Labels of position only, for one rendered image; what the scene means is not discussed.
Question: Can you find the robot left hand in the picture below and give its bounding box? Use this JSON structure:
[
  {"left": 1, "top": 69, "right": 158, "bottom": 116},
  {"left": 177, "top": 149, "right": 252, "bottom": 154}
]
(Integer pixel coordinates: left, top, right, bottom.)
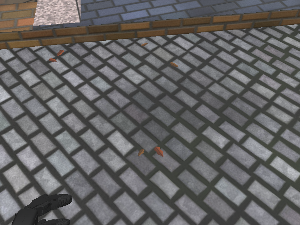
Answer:
[{"left": 11, "top": 194, "right": 72, "bottom": 225}]

